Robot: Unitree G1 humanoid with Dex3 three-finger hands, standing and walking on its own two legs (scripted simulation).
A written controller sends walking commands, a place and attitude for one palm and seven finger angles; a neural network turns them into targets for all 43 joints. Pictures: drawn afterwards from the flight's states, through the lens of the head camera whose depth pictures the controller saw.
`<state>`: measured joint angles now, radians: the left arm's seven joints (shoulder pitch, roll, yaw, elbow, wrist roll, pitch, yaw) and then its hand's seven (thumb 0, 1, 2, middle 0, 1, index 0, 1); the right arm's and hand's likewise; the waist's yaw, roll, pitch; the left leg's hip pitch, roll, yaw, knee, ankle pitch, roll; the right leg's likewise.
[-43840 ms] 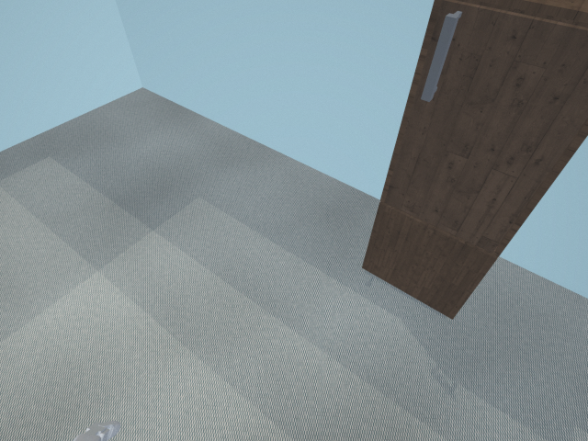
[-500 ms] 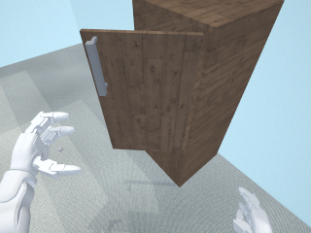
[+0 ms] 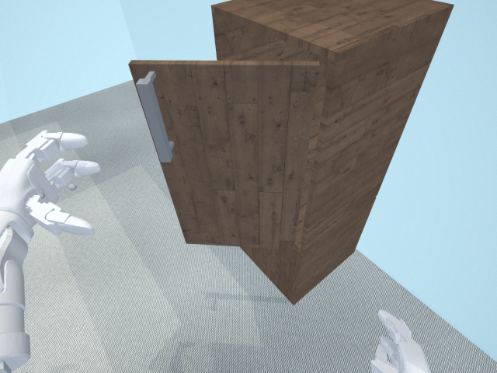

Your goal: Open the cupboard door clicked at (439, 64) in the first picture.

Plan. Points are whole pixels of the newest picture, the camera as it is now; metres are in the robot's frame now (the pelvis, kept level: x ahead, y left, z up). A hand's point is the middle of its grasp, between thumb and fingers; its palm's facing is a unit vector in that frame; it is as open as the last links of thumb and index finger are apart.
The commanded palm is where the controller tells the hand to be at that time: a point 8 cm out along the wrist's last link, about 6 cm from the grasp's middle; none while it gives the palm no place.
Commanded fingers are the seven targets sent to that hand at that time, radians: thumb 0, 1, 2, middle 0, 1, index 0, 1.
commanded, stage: raise the hand with hooked fingers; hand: left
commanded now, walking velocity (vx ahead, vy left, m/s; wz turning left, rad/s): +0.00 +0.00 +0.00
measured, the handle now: (159, 118) +0.54 +0.24 +0.15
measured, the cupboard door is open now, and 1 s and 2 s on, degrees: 46 46 46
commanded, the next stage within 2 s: move the hooked fingers beside the handle in 0.40 s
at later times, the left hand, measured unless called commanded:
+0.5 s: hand (79, 198) +0.30 +0.28 +0.17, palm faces +0.09 -0.99 -0.05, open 14.0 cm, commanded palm +0.26 +0.32 +0.17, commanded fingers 0.00 -0.50 0.30 -0.30 -1.20 -0.30 -1.20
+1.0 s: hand (97, 171) +0.36 +0.28 +0.16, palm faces +0.07 -1.00 -0.02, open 14.0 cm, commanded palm +0.32 +0.32 +0.16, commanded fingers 0.00 -0.50 0.30 -0.30 -1.20 -0.30 -1.20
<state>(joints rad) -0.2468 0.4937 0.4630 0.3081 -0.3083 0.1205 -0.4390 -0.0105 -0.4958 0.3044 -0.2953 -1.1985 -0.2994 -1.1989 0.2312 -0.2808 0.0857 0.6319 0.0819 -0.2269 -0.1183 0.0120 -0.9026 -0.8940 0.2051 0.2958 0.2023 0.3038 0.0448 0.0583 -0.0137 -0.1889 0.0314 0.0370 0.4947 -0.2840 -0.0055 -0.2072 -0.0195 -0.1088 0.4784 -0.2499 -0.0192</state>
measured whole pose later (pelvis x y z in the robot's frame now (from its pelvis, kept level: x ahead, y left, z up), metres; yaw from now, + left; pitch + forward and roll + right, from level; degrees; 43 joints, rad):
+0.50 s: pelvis +0.00 +0.00 +0.00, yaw -1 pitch -2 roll +0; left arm -0.19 0.44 0.47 0.27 -0.30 0.11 -0.42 -0.01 -0.50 0.30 -0.30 -1.20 -0.30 -1.20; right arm 0.22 -0.27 0.08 0.62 0.08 -0.23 -0.12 0.01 -0.90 -0.89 0.20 0.30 0.20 0.30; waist 0.04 0.05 -0.01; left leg -0.17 0.03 0.05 0.47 -0.27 0.00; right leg -0.20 -0.02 -0.09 0.46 -0.23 -0.02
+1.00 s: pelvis +0.00 +0.01 +0.00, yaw -1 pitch +0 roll +0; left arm -0.41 0.49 0.45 0.54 -0.25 0.05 -0.41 -0.01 -0.50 0.30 -0.30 -1.20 -0.30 -1.20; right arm 0.26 -0.28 0.08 0.65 0.07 -0.21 -0.12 0.01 -0.90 -0.89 0.20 0.30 0.20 0.30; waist 0.00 0.03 -0.01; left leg -0.21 0.02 0.06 0.48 -0.27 0.01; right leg -0.25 -0.02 -0.08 0.47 -0.23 -0.01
